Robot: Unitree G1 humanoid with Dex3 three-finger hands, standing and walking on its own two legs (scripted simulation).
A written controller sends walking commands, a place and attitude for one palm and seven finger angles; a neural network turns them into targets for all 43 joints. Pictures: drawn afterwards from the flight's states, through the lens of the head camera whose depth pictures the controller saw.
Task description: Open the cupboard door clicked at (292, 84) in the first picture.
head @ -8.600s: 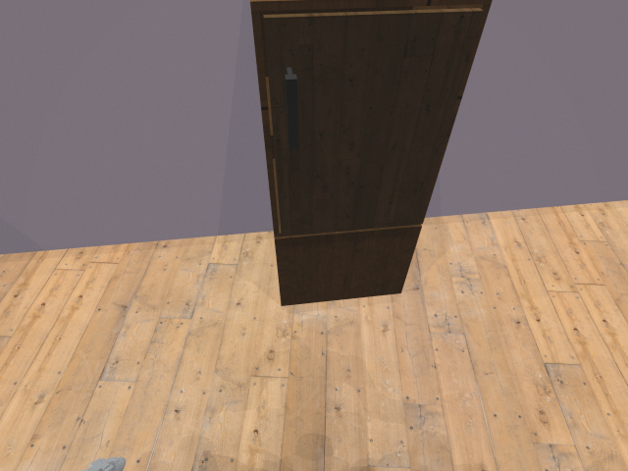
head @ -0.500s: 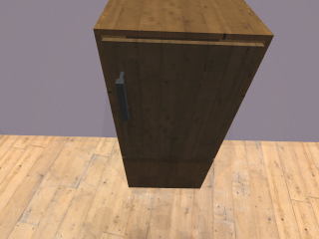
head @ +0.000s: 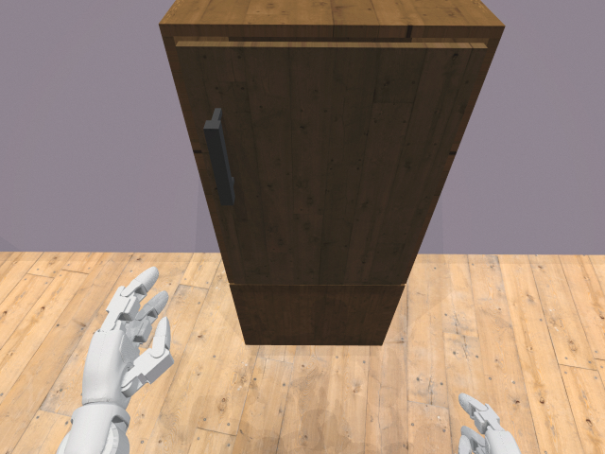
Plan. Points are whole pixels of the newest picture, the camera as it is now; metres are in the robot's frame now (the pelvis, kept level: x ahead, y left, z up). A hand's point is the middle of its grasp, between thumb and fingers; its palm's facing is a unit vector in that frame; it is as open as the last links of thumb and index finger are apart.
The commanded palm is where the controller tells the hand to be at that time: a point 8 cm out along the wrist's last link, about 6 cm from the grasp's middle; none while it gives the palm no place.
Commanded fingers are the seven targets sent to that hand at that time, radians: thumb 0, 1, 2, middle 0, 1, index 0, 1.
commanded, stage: raise the hand with hooked fingers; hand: left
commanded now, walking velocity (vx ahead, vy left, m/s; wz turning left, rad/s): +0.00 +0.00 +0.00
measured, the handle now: (222, 158) +0.55 +0.15 +0.10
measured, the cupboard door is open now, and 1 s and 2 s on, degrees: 0 0 0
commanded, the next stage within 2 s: move the hooked fingers beside the handle in 1.84 s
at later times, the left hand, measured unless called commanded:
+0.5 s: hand (139, 357) +0.24 +0.21 +0.03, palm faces +0.00 -1.00 -0.04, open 10.6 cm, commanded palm +0.20 +0.27 +0.04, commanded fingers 0.00 -0.01 0.51 -0.27 -0.88 -0.27 -0.88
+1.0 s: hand (83, 313) +0.27 +0.27 +0.09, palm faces +0.04 -1.00 -0.04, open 13.4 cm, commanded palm +0.24 +0.32 +0.09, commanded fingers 0.00 -0.50 0.30 -0.30 -1.20 -0.30 -1.20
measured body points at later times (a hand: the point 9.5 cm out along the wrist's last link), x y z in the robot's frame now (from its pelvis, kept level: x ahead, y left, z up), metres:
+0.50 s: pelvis -0.01 -0.02 -0.02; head +0.04 -0.02 +0.43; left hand +0.23 +0.27 +0.04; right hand +0.14 -0.25 -0.11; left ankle +0.02 +0.09 -0.71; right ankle +0.00 -0.09 -0.71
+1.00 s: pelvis +0.00 +0.02 +0.00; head +0.02 +0.03 +0.45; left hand +0.26 +0.32 +0.09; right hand +0.18 -0.21 -0.06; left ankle +0.02 +0.09 -0.71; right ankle +0.00 -0.09 -0.71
